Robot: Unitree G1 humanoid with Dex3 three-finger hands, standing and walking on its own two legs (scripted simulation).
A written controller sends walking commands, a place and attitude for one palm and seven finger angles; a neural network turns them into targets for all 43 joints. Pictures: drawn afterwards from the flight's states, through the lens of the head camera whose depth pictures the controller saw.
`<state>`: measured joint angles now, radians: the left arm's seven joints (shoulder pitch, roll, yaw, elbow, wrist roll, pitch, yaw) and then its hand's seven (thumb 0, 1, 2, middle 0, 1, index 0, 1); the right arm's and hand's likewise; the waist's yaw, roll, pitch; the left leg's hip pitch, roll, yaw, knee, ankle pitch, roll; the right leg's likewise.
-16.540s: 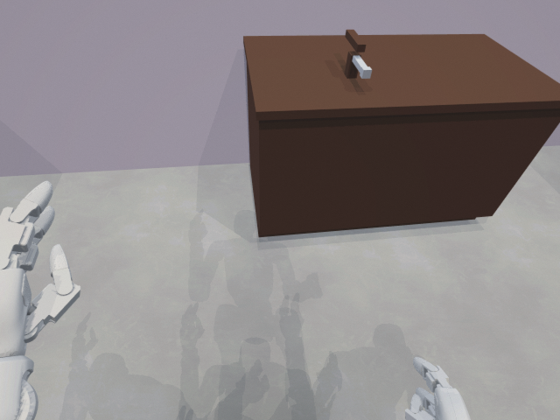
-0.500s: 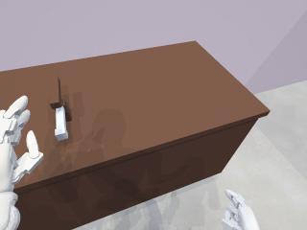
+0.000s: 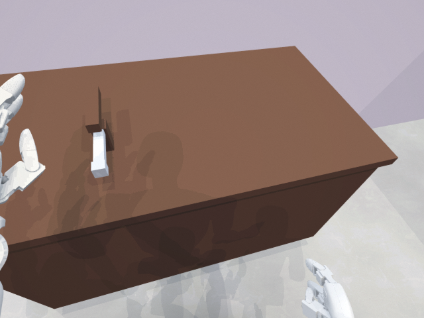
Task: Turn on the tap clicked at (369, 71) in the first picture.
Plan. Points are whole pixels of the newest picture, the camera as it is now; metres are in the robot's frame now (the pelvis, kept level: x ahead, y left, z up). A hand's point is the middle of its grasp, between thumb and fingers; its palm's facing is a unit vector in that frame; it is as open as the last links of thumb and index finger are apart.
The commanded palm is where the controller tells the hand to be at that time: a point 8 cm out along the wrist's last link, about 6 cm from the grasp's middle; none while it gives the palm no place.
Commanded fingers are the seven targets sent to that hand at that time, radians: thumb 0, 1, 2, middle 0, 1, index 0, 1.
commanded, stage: come to a stop and stand still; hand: left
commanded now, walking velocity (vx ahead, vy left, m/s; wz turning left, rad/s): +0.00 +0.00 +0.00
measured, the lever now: (99, 168) +0.38 +0.30 +0.01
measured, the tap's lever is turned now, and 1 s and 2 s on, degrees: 0 0 0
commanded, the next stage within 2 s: look again from close up in 0.50 s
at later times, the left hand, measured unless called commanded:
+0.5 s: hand (54, 179) +0.24 +0.25 +0.18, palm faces +0.39 -0.86 -0.33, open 7.5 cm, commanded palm +0.18 +0.28 +0.18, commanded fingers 0.00 0.90 0.90 -0.20 -0.30 -0.20 -0.30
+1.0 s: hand (44, 179) +0.24 +0.27 +0.17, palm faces +0.37 -0.83 -0.42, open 7.5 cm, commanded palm +0.18 +0.30 +0.18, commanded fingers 0.00 0.90 0.90 -0.20 -0.30 -0.20 -0.30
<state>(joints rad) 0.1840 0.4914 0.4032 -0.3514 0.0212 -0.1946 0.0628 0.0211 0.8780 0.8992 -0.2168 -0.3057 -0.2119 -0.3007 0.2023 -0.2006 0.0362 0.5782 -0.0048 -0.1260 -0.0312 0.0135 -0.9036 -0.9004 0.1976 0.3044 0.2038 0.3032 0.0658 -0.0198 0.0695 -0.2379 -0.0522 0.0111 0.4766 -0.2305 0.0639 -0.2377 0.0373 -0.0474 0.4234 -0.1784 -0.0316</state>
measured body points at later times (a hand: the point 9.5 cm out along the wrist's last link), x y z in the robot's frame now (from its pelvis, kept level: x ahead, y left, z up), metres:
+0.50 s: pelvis +0.01 +0.01 +0.00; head +0.02 +0.03 +0.45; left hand +0.21 +0.29 +0.20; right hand +0.18 -0.22 -0.07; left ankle +0.01 +0.07 -0.74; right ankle +0.03 -0.10 -0.74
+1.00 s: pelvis +0.01 +0.02 +0.00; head +0.02 +0.05 +0.45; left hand +0.22 +0.32 +0.19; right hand +0.19 -0.19 -0.06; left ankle +0.01 +0.07 -0.74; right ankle +0.03 -0.10 -0.74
